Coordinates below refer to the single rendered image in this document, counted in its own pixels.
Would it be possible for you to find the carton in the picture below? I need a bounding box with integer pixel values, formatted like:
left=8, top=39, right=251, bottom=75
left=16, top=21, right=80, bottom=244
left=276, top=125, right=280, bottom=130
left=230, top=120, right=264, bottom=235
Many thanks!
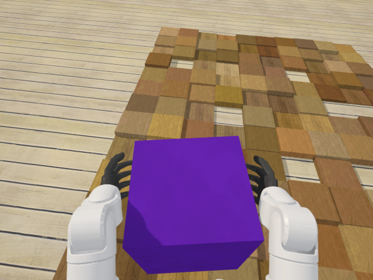
left=122, top=136, right=264, bottom=274

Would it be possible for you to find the right robot hand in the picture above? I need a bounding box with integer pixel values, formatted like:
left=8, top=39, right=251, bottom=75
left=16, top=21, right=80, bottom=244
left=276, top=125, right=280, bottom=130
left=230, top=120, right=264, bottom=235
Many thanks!
left=246, top=156, right=278, bottom=206

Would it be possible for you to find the robot right forearm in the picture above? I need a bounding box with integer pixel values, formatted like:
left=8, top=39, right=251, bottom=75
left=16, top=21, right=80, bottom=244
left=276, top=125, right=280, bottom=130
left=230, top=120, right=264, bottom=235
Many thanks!
left=259, top=187, right=318, bottom=280

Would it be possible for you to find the left robot hand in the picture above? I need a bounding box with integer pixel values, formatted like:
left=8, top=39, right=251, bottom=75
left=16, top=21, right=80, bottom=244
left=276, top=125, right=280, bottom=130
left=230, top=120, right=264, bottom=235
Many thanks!
left=100, top=152, right=132, bottom=199

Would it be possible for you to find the robot left forearm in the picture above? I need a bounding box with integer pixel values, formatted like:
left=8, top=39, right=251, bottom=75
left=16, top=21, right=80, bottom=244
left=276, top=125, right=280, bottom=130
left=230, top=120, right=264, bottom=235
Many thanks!
left=66, top=184, right=123, bottom=280

